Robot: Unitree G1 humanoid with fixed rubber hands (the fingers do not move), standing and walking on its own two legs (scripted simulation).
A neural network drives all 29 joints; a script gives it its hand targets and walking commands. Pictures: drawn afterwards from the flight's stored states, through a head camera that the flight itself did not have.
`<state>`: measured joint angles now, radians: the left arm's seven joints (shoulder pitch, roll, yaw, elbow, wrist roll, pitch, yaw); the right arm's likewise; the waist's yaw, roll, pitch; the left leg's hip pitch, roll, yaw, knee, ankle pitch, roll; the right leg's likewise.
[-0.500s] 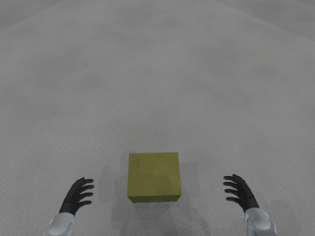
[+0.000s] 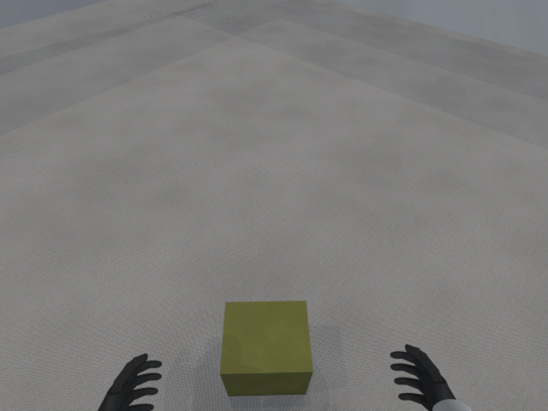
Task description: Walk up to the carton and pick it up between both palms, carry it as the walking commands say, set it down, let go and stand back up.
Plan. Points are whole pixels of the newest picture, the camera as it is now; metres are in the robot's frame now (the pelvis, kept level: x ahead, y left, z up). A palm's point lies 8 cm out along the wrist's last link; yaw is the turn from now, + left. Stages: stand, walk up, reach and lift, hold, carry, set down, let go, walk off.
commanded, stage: let go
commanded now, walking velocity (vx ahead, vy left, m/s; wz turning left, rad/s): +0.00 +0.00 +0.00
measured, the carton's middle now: (266, 349) +0.44 +0.02 -0.64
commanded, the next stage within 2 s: stand in 0.04 s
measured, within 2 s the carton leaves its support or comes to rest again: neither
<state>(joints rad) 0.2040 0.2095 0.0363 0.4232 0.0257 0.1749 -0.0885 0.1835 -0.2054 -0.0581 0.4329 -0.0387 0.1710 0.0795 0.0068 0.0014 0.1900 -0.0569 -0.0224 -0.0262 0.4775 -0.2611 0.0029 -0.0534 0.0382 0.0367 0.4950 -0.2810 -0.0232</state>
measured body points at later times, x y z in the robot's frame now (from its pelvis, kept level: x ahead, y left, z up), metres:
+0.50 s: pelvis +0.02 +0.01 +0.00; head -0.02 +0.01 +0.45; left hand +0.13 +0.31 -0.09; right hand +0.15 -0.29 -0.09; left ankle +0.01 +0.12 -0.74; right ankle +0.01 -0.10 -0.74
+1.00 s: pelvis +0.00 +0.01 +0.01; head -0.04 +0.01 +0.46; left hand +0.07 +0.31 -0.11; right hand +0.09 -0.29 -0.11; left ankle +0.01 +0.12 -0.74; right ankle +0.01 -0.10 -0.74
